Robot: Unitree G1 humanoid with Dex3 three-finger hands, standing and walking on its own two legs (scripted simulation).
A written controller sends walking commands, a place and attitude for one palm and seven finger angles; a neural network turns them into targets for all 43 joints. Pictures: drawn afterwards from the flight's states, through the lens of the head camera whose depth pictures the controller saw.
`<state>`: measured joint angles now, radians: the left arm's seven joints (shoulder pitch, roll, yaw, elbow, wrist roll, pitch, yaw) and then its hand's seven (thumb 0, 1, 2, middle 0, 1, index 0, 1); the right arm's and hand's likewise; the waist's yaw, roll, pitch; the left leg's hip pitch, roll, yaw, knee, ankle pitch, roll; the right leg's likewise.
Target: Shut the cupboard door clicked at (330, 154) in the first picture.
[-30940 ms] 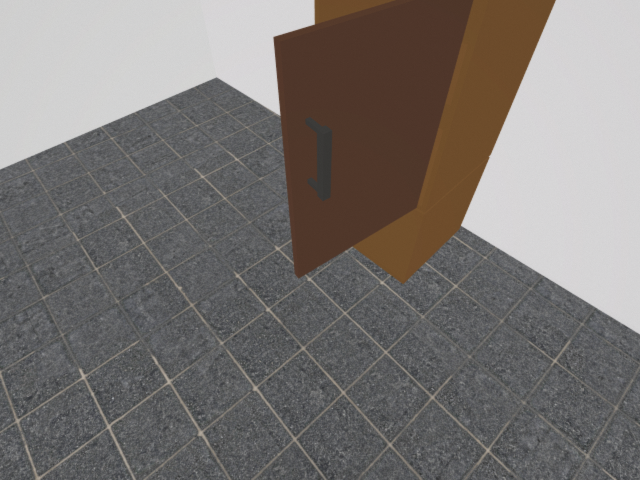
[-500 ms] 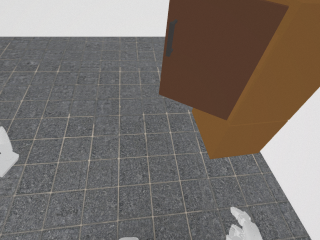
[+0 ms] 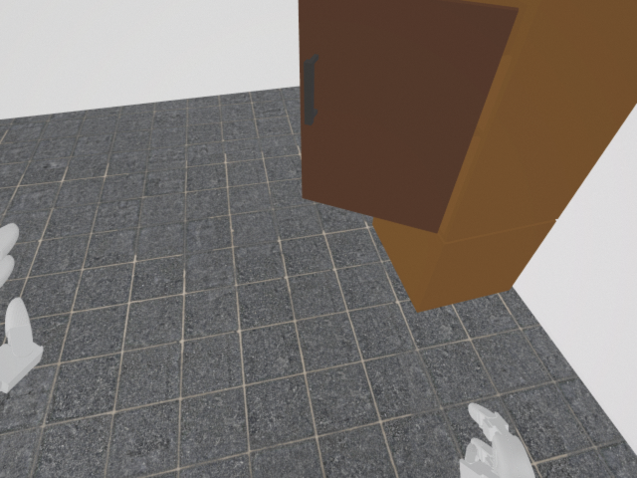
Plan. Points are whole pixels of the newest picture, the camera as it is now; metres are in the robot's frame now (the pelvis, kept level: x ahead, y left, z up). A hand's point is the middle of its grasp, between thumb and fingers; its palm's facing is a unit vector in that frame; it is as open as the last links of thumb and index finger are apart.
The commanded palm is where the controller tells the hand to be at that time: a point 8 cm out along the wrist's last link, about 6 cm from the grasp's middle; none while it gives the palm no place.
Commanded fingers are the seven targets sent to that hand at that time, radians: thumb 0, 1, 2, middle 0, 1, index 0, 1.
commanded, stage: stop stepping back and stand still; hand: left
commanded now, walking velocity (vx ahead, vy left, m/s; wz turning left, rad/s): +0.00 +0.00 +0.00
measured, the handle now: (311, 90) +0.93 +0.06 +0.03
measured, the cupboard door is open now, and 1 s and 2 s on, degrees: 55 55 55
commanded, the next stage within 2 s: none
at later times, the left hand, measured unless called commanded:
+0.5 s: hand (101, 322) +0.23 +0.22 +0.16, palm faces +0.38 -0.77 -0.52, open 7.4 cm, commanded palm +0.17 +0.26 +0.17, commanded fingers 0.00 0.90 0.90 -0.20 -0.30 -0.20 -0.30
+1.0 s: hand (114, 350) +0.20 +0.20 +0.15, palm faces +0.39 -0.77 -0.50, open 7.4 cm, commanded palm +0.15 +0.23 +0.17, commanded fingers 0.00 0.90 0.90 -0.20 -0.30 -0.20 -0.30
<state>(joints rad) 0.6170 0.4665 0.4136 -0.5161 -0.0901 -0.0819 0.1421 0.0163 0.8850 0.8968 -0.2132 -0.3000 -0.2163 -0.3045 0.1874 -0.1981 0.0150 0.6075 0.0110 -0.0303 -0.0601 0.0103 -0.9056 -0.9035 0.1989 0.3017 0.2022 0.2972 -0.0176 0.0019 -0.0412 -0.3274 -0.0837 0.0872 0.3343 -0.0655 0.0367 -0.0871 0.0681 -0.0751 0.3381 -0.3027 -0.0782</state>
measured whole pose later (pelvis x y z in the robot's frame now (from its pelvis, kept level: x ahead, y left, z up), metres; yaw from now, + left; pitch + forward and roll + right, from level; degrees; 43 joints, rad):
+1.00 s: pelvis +0.00 -0.06 -0.01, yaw -1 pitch +1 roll +1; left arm 0.58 0.42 0.40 -0.46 -0.05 -0.13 0.15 0.02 0.88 0.90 -0.21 -0.30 -0.22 -0.30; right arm 0.22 -0.20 0.02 0.62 0.04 0.00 -0.07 0.01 -0.91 -0.90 0.20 0.30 0.20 0.30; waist -0.01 0.01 -0.04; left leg -0.35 0.01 0.07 0.47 -0.14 0.02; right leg -0.09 0.14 -0.10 0.43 -0.34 0.02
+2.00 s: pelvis +0.03 -0.12 -0.01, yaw +4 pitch +0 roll -1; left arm 0.55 0.38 0.40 -0.45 -0.02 -0.19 0.18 0.01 0.88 0.90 -0.21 -0.30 -0.22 -0.30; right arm 0.24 -0.23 -0.01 0.64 0.02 -0.04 -0.10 0.01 -0.91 -0.90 0.20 0.30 0.20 0.30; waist 0.01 0.02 0.01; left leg -0.26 0.01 0.04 0.54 -0.27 0.02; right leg -0.23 0.02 -0.06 0.53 -0.30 -0.03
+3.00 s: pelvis +0.00 -0.10 +0.00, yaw +3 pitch -2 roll +0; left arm 0.30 0.22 0.02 1.13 0.02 0.01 0.02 0.01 0.91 0.90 -0.20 -0.30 -0.20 -0.30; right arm 0.29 -0.20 0.00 1.10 -0.02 0.02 -0.02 0.01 -0.91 -0.90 0.20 0.30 0.20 0.30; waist 0.00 0.03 0.04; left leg -0.22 -0.02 0.07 0.42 -0.17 0.05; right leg -0.20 0.00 -0.03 0.41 -0.18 -0.01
